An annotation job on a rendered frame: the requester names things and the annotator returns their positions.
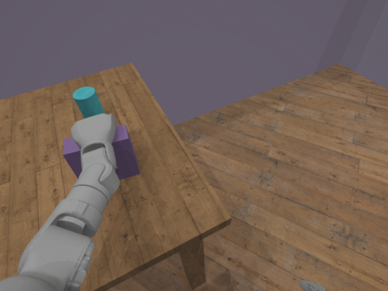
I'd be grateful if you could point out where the table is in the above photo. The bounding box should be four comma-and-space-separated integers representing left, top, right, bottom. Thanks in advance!
0, 63, 232, 291

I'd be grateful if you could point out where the left robot upper arm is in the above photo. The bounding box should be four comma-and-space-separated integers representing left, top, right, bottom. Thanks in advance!
0, 225, 96, 291

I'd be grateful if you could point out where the left robot forearm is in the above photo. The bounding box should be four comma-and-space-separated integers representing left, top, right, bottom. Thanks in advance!
17, 139, 120, 275

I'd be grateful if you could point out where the sponge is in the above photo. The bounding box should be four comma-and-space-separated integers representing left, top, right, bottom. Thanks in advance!
62, 124, 140, 180

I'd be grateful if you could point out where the left robot hand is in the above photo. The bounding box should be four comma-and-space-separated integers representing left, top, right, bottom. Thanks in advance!
71, 113, 118, 169

